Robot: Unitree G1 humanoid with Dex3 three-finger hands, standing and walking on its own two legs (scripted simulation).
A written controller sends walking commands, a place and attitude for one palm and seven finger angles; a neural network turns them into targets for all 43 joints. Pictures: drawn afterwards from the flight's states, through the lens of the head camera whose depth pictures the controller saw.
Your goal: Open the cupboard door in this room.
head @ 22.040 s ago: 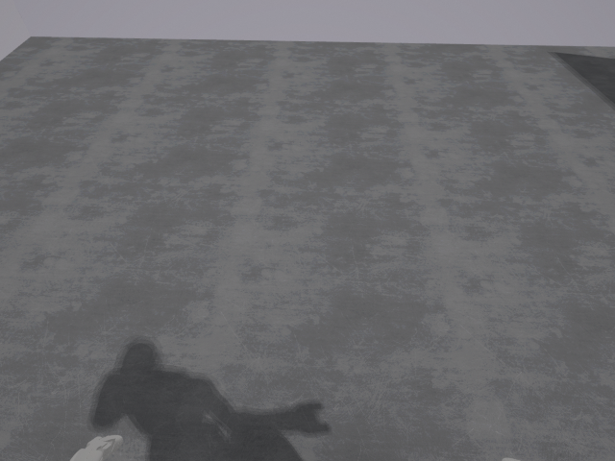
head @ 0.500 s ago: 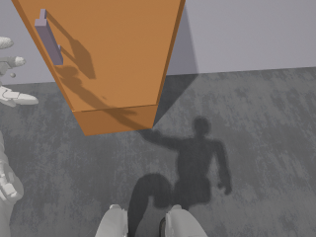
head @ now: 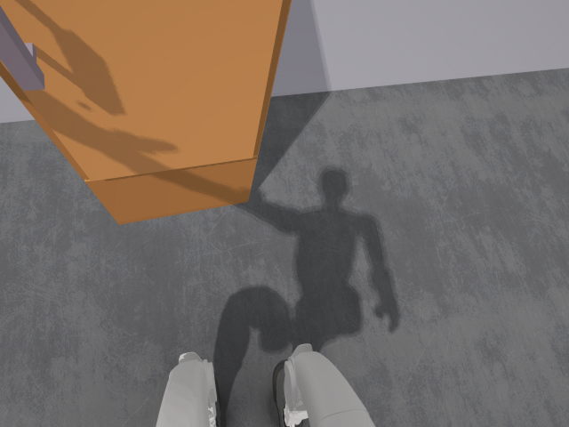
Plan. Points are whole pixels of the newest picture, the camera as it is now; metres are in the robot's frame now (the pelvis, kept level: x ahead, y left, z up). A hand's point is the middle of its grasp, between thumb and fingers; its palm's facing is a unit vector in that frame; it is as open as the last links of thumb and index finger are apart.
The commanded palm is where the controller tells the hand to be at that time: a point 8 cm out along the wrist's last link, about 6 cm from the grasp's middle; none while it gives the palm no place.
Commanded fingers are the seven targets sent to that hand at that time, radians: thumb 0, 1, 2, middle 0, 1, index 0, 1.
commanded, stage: move the hooked fingers beside the handle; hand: left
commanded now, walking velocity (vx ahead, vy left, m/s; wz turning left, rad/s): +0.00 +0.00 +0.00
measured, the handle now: (6, 28) +0.58 +0.27 +0.09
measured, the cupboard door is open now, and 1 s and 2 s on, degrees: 0 0 0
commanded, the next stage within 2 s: slide the fingers in behind the handle in 0.98 s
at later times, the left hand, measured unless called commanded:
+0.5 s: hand out of the picture +0.52 +0.33 +0.09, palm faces +0.13 -0.99 -0.01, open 14.0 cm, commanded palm +0.52 +0.35 +0.08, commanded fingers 0.00 -0.50 0.30 -0.30 -1.20 -0.30 -1.20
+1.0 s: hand out of the picture +0.52 +0.33 +0.08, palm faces +0.16 -0.99 +0.00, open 14.0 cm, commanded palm +0.52 +0.35 +0.07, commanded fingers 0.00 -0.50 0.30 -0.30 -1.20 -0.30 -1.20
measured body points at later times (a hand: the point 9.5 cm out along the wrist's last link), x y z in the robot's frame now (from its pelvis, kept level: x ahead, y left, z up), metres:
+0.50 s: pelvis +0.01 +0.01 +0.01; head +0.18 +0.06 +0.42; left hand +0.51 +0.38 +0.09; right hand +0.01 -0.27 -0.08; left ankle +0.03 +0.08 -0.65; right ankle +0.02 -0.13 -0.65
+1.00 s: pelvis +0.00 +0.00 +0.00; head +0.18 +0.06 +0.41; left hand +0.51 +0.39 +0.08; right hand +0.00 -0.27 -0.09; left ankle +0.03 +0.08 -0.65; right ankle +0.02 -0.13 -0.65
